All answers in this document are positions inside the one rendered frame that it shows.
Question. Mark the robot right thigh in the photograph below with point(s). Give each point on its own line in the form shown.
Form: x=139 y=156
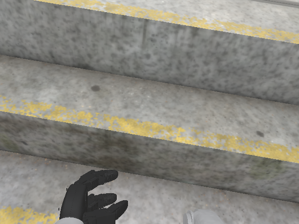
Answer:
x=201 y=216

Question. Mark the robot left hand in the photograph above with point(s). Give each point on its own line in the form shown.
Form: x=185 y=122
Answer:
x=90 y=209

